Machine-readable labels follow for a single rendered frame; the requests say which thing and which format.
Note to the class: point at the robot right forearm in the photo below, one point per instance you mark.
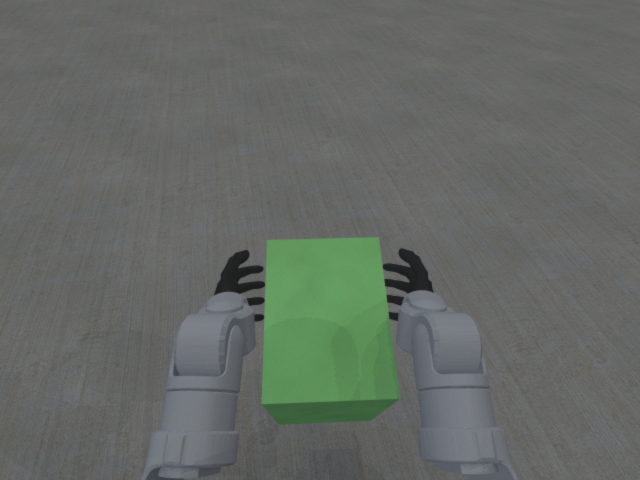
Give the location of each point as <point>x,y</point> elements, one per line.
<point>458,432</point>

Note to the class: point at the robot left hand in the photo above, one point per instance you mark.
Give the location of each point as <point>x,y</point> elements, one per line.
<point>231,275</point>

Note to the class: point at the carton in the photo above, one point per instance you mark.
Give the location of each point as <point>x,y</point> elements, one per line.
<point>328,352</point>

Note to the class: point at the robot right hand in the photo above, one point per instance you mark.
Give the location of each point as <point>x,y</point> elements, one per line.
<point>416,273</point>

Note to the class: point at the robot left forearm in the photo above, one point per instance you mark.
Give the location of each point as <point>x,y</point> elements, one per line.
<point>196,436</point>

